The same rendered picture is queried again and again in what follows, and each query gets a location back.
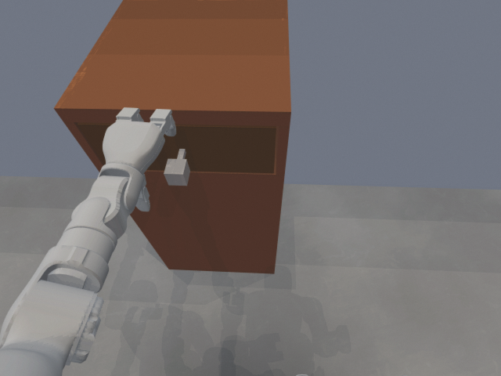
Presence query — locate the robot left forearm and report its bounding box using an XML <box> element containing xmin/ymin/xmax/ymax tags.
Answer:
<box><xmin>0</xmin><ymin>163</ymin><xmax>144</xmax><ymax>348</ymax></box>

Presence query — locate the robot left hand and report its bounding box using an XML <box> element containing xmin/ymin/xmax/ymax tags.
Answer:
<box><xmin>103</xmin><ymin>107</ymin><xmax>176</xmax><ymax>212</ymax></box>

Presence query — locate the drawer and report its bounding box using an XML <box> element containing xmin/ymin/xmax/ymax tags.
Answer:
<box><xmin>77</xmin><ymin>122</ymin><xmax>276</xmax><ymax>173</ymax></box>

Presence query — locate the left robot upper arm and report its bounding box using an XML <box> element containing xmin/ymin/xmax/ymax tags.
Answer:
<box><xmin>0</xmin><ymin>280</ymin><xmax>104</xmax><ymax>376</ymax></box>

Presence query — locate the handle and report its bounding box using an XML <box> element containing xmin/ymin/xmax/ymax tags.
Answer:
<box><xmin>164</xmin><ymin>149</ymin><xmax>190</xmax><ymax>186</ymax></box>

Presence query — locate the cabinet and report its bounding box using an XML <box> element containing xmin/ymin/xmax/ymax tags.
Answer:
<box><xmin>54</xmin><ymin>0</ymin><xmax>291</xmax><ymax>274</ymax></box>

